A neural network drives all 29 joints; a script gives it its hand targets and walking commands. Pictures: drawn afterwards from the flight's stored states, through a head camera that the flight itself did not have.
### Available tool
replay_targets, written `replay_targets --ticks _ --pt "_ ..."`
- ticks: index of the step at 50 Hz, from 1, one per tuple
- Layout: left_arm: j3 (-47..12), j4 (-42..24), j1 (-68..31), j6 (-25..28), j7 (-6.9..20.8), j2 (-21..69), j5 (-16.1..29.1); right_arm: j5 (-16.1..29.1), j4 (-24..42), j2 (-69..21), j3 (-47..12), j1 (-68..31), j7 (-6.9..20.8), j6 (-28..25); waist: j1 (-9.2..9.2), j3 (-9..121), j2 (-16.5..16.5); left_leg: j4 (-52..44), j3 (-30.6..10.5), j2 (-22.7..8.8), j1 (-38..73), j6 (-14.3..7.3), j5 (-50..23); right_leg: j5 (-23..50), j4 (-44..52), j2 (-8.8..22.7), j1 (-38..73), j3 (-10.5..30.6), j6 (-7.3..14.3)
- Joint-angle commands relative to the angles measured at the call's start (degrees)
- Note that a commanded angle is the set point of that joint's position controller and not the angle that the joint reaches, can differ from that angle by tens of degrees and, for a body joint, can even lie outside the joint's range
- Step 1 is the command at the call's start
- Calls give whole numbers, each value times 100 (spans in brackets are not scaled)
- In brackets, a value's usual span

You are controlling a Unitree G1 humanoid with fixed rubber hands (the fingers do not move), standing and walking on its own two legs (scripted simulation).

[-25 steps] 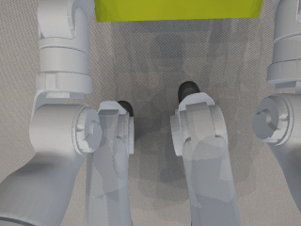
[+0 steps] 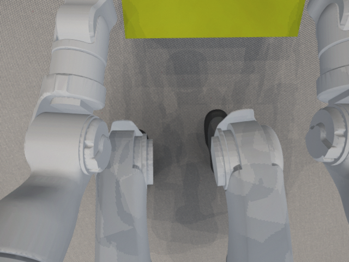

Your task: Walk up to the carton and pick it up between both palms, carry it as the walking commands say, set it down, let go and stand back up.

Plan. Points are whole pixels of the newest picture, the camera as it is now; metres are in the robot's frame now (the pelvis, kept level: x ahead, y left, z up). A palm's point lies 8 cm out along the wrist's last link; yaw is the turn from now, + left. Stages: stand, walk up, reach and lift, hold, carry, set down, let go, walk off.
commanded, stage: set down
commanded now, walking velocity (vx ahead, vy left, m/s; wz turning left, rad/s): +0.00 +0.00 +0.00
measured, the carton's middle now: out of the picture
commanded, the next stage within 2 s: none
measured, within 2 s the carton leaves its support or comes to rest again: rests again in 0.92 s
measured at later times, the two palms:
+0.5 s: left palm out of the picture +0.57 +0.08 -0.20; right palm out of the picture +0.52 -0.27 -0.20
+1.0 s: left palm out of the picture +0.57 +0.09 -0.21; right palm out of the picture +0.53 -0.27 -0.21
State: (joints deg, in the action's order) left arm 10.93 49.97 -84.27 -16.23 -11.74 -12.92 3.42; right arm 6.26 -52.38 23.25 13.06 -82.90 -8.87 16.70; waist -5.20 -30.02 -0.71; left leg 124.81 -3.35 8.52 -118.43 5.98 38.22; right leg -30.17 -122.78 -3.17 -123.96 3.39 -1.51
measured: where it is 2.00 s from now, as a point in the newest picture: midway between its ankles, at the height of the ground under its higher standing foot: (178, 163)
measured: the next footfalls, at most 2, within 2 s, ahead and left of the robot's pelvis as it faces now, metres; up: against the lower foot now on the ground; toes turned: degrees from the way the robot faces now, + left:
none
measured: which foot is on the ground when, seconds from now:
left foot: down 0.00-1.00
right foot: down 0.00-1.00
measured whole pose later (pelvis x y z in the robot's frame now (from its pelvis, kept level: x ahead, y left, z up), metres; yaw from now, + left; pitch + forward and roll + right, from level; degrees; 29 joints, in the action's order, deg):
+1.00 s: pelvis +0.01 +0.00 -0.03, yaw +1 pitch +32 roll +1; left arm 4.0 59.8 -88.2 -12.0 -9.9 -17.5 10.0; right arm 9.7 -62.2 26.8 7.7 -86.2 -1.9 12.8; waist -6.4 -29.9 -2.9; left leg 130.9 -2.5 7.5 -124.4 4.5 38.3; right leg -32.1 -128.6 2.4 -128.2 0.7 0.9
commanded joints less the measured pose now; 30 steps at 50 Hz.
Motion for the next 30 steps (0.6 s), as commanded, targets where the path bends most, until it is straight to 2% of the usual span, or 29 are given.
replay_targets --ticks 1,2,3,4,5,6,7,8,12,13,14,15,16,17,18,20,21,22,25,27,29,30 --pt "-2185 -1775 -4956 536 1490 4623 835 812 1371 -4427 -1949 -4503 2141 -500 -363 10607 -372 -843 960 -109 2972 -467 -2355 2990 702 11 4523 -736 133" --pt "-2197 -1701 -4910 530 1487 4586 828 820 1341 -4492 -1961 -4536 2132 -518 -341 10537 -319 -770 979 -106 2944 -468 -2352 3010 717 -2 4573 -684 140" --pt "-2240 -1702 -4956 553 1477 4655 887 805 1219 -4475 -1929 -4424 2134 -522 -497 10475 -290 -794 930 -115 2895 -473 -2240 2923 667 -15 4523 -737 140" --pt "-2202 -1561 -4794 540 1499 4642 892 766 1043 -4464 -1901 -4321 2143 -520 -487 10272 -366 -807 942 -86 2868 -475 -2228 2829 670 -12 4451 -746 148" --pt "-2256 -1527 -4782 547 1504 4634 941 738 885 -4480 -1871 -4266 2158 -498 -537 10138 -341 -765 961 -74 2814 -473 -2147 2754 683 9 4434 -732 169" --pt "-2238 -1424 -4612 532 1520 4710 913 669 793 -4425 -1784 -4114 2161 -505 -635 9932 -501 -754 946 -107 2759 -456 -2125 2751 647 5 4328 -753 161" --pt "-2257 -1347 -4612 507 1529 4646 858 704 656 -4567 -1817 -3962 2196 -490 -536 9809 -541 -729 999 -88 2606 -438 -2018 2736 645 0 4378 -696 191" --pt "-2240 -1198 -4406 478 1568 4767 902 684 684 -4478 -1792 -3970 2213 -502 -603 9639 -606 -748 1000 -88 2566 -440 -1999 2688 649 4 4341 -717 168" --pt "-2213 -881 -4005 468 1678 4805 931 508 311 -4702 -1618 -3341 2317 -438 -786 9101 -533 -666 961 -69 2156 -423 -2016 2769 603 -27 4162 -731 167" --pt "-2133 -852 -3996 473 1702 4877 924 507 392 -4716 -1650 -3499 2347 -442 -699 9080 -596 -660 987 -25 2272 -428 -2106 2765 607 -19 4207 -713 186" --pt "-2196 -1002 -3975 503 1702 4935 1017 550 646 -4688 -1700 -3548 2350 -485 -833 9326 -454 -577 925 -52 2336 -430 -2311 3032 524 -19 4275 -718 169" --pt "-2198 -1151 -4079 534 1696 4964 1004 594 877 -4658 -1697 -3781 2350 -520 -776 9569 -583 -533 945 -40 2468 -428 -2499 3179 455 -5 4356 -722 169" --pt "-2332 -1504 -4252 584 1659 4966 1109 747 1162 -4692 -1795 -3924 2333 -562 -748 10005 -517 -537 906 -32 2726 -424 -2742 3447 398 -4 4557 -772 142" --pt "-2393 -1657 -4494 627 1616 4899 1167 780 1285 -4679 -1827 -3983 2305 -566 -773 10243 -424 -476 885 -30 2819 -435 -2877 3602 350 0 4706 -774 164" --pt "-2590 -1975 -4696 665 1561 4991 1303 890 1561 -4609 -1896 -4063 2282 -609 -870 10599 -506 -442 869 -35 3071 -415 -3081 3832 305 7 4788 -774 189" --pt "-2642 -2148 -4827 665 1461 4956 1321 1034 1988 -4385 -1941 -4506 2212 -658 -788 11063 -507 -394 816 -25 3437 -430 -3372 4014 258 26 4876 -768 186" --pt "-2661 -2181 -4859 665 1427 4894 1350 1101 2083 -4248 -1981 -4581 2188 -677 -818 11075 -451 -386 802 -43 3406 -435 -3366 4005 267 39 4911 -756 200" --pt "-2646 -2146 -4895 679 1388 4848 1299 1060 1947 -4193 -1982 -4602 2174 -674 -768 10828 -512 -401 793 -46 3397 -432 -3265 3795 277 72 4742 -753 204" --pt "-2517 -1682 -4727 644 1378 4729 1194 973 1478 -4166 -2003 -4468 2204 -638 -726 9834 -392 -557 733 -65 3069 -513 -2667 3123 327 110 4237 -782 211" --pt "-2335 -1187 -4390 595 1437 4672 1070 833 1066 -4176 -1903 -4237 2255 -617 -734 9184 -325 -655 737 -65 2747 -537 -2237 2635 379 77 3914 -808 204" --pt "-2113 -695 -4184 565 1486 4597 938 783 695 -4209 -1922 -4118 2338 -597 -615 8501 -286 -697 807 -86 2391 -539 -1825 2177 440 97 3584 -812 198" --pt "-1957 -479 -4058 549 1529 4574 865 754 516 -4348 -1918 -4062 2384 -576 -481 8098 -231 -707 818 -70 2190 -576 -1723 2047 486 88 3463 -748 201"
